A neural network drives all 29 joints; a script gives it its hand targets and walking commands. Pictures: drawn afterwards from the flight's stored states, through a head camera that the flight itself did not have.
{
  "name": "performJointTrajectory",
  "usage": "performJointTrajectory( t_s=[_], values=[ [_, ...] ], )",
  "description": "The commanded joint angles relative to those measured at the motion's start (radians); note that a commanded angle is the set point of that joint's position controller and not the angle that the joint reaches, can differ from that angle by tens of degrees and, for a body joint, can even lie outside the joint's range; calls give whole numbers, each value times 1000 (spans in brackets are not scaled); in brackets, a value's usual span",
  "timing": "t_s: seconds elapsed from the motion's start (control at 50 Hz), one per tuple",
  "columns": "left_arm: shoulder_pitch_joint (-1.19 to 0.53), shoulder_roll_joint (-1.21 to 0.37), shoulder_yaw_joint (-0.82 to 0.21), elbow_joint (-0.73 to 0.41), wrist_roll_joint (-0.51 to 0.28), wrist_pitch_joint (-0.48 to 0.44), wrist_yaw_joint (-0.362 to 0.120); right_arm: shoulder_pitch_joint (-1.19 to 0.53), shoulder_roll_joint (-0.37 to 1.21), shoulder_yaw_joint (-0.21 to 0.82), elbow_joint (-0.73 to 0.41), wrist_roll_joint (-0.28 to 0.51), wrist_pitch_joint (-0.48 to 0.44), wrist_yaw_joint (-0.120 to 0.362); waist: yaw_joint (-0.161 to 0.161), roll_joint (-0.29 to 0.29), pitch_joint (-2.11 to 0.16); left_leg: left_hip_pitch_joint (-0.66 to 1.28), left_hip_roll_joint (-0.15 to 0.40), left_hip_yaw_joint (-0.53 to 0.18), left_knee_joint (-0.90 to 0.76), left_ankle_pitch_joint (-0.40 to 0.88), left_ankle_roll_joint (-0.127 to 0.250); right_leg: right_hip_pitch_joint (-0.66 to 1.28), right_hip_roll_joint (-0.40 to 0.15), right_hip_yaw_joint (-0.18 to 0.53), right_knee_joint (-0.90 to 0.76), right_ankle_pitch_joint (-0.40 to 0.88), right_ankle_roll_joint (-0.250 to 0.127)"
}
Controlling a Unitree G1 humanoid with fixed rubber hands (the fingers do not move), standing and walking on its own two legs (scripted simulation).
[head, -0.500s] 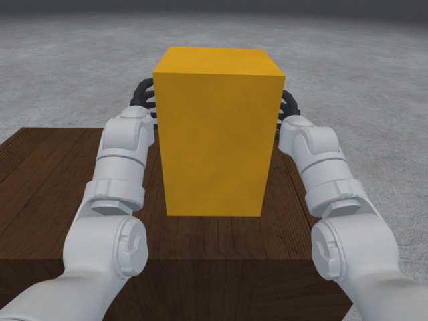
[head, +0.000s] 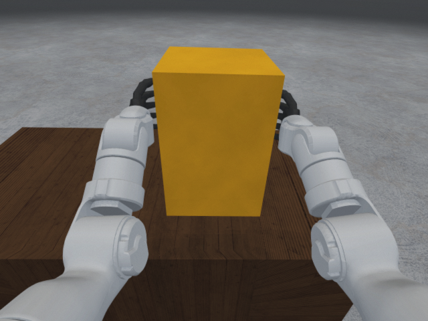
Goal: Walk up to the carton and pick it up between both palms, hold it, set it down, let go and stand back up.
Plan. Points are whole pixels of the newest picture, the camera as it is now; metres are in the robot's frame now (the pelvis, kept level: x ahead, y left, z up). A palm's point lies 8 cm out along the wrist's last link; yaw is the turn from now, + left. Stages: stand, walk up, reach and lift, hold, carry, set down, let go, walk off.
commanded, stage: hold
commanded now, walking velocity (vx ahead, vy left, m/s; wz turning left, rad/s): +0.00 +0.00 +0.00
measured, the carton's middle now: (214, 131) +0.41 +0.01 +0.23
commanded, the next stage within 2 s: none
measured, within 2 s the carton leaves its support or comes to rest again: neither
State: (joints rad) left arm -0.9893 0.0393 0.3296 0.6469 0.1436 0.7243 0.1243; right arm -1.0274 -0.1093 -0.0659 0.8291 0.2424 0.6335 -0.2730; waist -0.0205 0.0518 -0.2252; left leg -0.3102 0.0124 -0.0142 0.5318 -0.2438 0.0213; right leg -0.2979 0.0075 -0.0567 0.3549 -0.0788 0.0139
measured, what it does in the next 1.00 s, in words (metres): stands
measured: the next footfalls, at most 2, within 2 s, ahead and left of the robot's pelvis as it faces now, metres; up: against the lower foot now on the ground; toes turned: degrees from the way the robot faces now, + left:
none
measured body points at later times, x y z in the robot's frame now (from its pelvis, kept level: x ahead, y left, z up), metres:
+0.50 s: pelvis +0.00 +0.00 +0.00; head -0.07 +0.00 +0.44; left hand +0.40 +0.14 +0.26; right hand +0.40 -0.13 +0.25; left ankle +0.02 +0.10 -0.74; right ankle +0.07 -0.13 -0.74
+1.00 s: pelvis +0.00 +0.00 +0.00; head -0.08 +0.00 +0.44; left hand +0.40 +0.14 +0.27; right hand +0.40 -0.13 +0.25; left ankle +0.02 +0.10 -0.74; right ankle +0.07 -0.13 -0.74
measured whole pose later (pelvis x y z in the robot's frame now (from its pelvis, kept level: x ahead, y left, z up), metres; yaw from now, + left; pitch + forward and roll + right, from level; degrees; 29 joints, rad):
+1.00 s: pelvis +0.00 +0.00 +0.00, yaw +0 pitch +1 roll -2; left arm -0.99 0.04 0.33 0.64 0.15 0.73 0.12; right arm -1.02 -0.11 -0.06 0.82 0.24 0.64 -0.27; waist -0.02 0.05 -0.22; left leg -0.31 0.01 -0.02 0.53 -0.24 0.02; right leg -0.29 0.01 -0.06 0.35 -0.08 0.01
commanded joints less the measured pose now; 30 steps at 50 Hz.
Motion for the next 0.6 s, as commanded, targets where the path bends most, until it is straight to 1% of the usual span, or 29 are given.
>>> performJointTrajectory(
  t_s=[0.0, 0.02, 0.04, 0.06, 0.08, 0.1, 0.12, 0.14, 0.16, 0.18, 0.2, 0.22, 0.26, 0.28, 0.3, 0.32, 0.34, 0.36, 0.38, 0.4, 0.42, 0.44, 0.46, 0.48, 0.5, 0.52, 0.54, 0.56, 0.58],
  values=[
    [-1001, -725, -345, -302, -188, -74, -153, -1091, 786, 244, -477, 254, -83, 141, -25, 21, -500, 110, -34, -64, -180, 157, -46, 396, 92, 62, -26, 37, -10],
    [-969, -720, -323, -254, -170, -72, -153, -1052, 797, 252, -423, 253, -75, 139, -19, 9, -446, 99, -38, -64, -177, 135, -36, 394, 85, 64, -41, 25, -11],
    [-929, -729, -326, -250, -171, -66, -160, -1045, 787, 245, -461, 239, -77, 133, -46, 0, -444, 91, -37, -63, -173, 166, -40, 420, 85, 62, -38, 67, -11],
    [-932, -716, -310, -165, -165, -55, -166, -1077, 757, 227, -415, 231, -72, 133, -46, 3, -367, 73, -40, -63, -193, 108, -36, 381, 82, 61, -48, 10, -12],
    [-950, -718, -318, -273, -163, -69, -170, -1052, 797, 247, -437, 253, -77, 135, -26, -7, -447, 101, -39, -66, -184, 163, -35, 425, 91, 67, -36, 60, -3],
    [-918, -725, -312, -221, -158, -64, -167, -1078, 785, 244, -466, 254, -77, 131, -26, -35, -415, 89, -41, -68, -178, 133, -34, 396, 89, 68, -49, 18, -5],
    [-929, -719, -320, -225, -156, -66, -169, -1061, 795, 239, -427, 241, -70, 133, -40, -8, -385, 85, -32, -67, -188, 126, -27, 395, 85, 62, -40, 28, -9],
    [-998, -741, -352, -312, -183, -79, -165, -1098, 811, 264, -484, 257, -81, 136, -33, -8, -517, 108, -34, -67, -173, 161, -41, 429, 93, 67, -27, 55, -11],
    [-922, -714, -304, -206, -149, -64, -165, -1050, 776, 234, -417, 238, -65, 130, -27, 5, -400, 84, -42, -58, -180, 131, -40, 395, 77, 73, -52, 21, -10],
    [-939, -712, -309, -243, -150, -70, -170, -1048, 799, 234, -417, 234, -68, 132, -34, -15, -387, 75, -40, -61, -188, 123, -31, 408, 80, 67, -47, 12, -7],
    [-959, -735, -339, -255, -180, -75, -172, -1064, 794, 236, -439, 238, -77, 132, -57, -14, -415, 82, -42, -58, -186, 129, -37, 410, 82, 60, -45, 35, -7],
    [-956, -711, -312, -243, -160, -69, -172, -1045, 784, 222, -412, 243, -73, 134, -49, 17, -413, 90, -45, -54, -193, 136, -37, 408, 83, 72, -45, 40, -6],
    [-952, -741, -335, -247, -175, -78, -169, -1080, 798, 236, -474, 243, -83, 135, -40, 0, -479, 86, -36, -62, -186, 131, -36, 425, 84, 65, -43, 34, -10],
    [-968, -718, -326, -238, -173, -82, -166, -1111, 804, 254, -483, 243, -84, 138, -21, -15, -470, 82, -43, -61, -185, 126, -27, 419, 84, 69, -40, 33, -6],
    [-990, -727, -333, -258, -175, -80, -164, -1125, 788, 242, -477, 247, -85, 143, -25, 18, -462, 85, -37, -67, -188, 99, -24, 390, 93, 60, -31, -3, -11],
    [-961, -730, -306, -187, -158, -71, -164, -1083, 778, 212, -402, 222, -76, 144, -41, 8, -357, 52, -31, -68, -204, 48, -29, 371, 87, 54, -30, -43, -11],
    [-957, -749, -311, -191, -160, -74, -169, -1112, 800, 230, -448, 229, -90, 145, -29, -35, -430, 48, -28, -73, -203, 53, -19, 404, 95, 61, -31, -27, -9],
    [-937, -725, -310, -203, -156, -77, -168, -1069, 805, 234, -429, 220, -84, 143, -31, -27, -404, 44, -29, -65, -208, 64, -21, 412, 88, 63, -39, 5, -6],
    [-946, -722, -313, -215, -161, -72, -171, -1064, 784, 219, -415, 225, -82, 137, -42, 3, -386, 60, -40, -59, -197, 82, -27, 395, 76, 60, -43, 11, -6],
    [-974, -732, -357, -301, -192, -82, -168, -1077, 803, 248, -473, 244, -94, 141, -48, 0, -502, 114, -38, -57, -178, 170, -38, 429, 88, 63, -31, 76, -7],
    [-961, -724, -331, -266, -171, -78, -164, -1063, 785, 235, -463, 250, -85, 136, -49, 20, -468, 116, -44, -57, -171, 175, -44, 405, 85, 65, -43, 69, -12],
    [-931, -763, -349, -273, -178, -74, -164, -1061, 803, 257, -502, 246, -90, 135, -45, 19, -500, 147, -41, -57, -167, 212, -47, 416, 90, 58, -39, 97, -16],
    [-922, -721, -345, -272, -185, -75, -163, -1049, 795, 269, -479, 264, -79, 128, -47, -20, -496, 139, -46, -57, -153, 247, -40, 427, 87, 72, -37, 129, -4],
    [-946, -712, -344, -285, -181, -70, -164, -1066, 790, 268, -484, 267, -77, 125, -38, -14, -497, 139, -51, -56, -155, 218, -41, 410, 88, 72, -41, 108, -10],
    [-977, -737, -367, -351, -186, -77, -164, -1046, 797, 274, -502, 270, -76, 127, -42, 23, -515, 160, -46, -57, -147, 236, -49, 416, 88, 64, -31, 104, -9],
    [-961, -748, -370, -279, -194, -66, -160, -1084, 764, 246, -490, 265, -75, 131, -60, 18, -462, 125, -40, -68, -158, 204, -52, 402, 95, 67, -35, 75, -20],
    [-958, -744, -340, -290, -172, -67, -164, -1054, 791, 255, -469, 268, -69, 135, -26, 28, -456, 119, -37, -63, -168, 189, -53, 393, 89, 67, -36, 50, -11],
    [-942, -726, -332, -267, -167, -63, -163, -1046, 783, 260, -441, 258, -69, 137, -31, -1, -449, 108, -36, -69, -176, 176, -45, 412, 91, 65, -38, 59, -15],
    [-930, -720, -325, -275, -172, -59, -166, -1034, 779, 250, -456, 248, -67, 131, -50, -24, -440, 115, -39, -62, -176, 191, -40, 412, 86, 59, -42, 84, -9]
  ],
)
